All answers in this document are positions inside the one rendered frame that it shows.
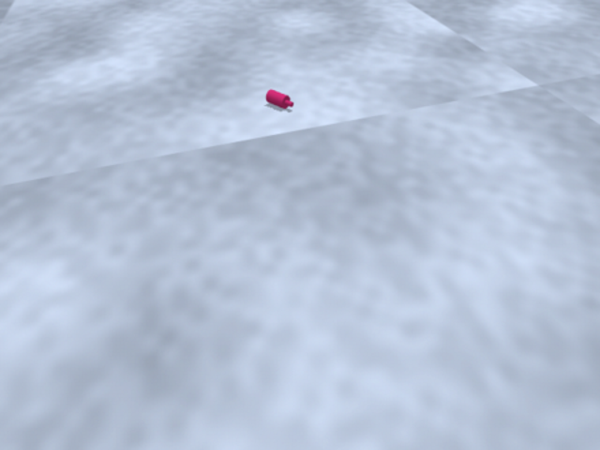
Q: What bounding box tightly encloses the bottle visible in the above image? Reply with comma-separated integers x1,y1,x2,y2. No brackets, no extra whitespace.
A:
266,89,293,109

